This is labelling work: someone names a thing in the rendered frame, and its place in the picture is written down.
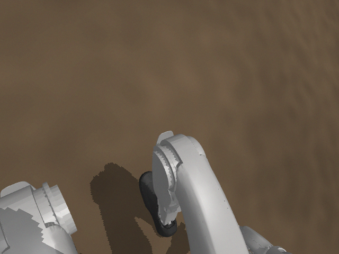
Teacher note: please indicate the right robot hand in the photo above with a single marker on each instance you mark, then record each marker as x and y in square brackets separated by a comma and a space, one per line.
[256, 243]

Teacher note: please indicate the right robot foot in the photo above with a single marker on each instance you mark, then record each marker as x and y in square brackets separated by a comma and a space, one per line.
[150, 201]

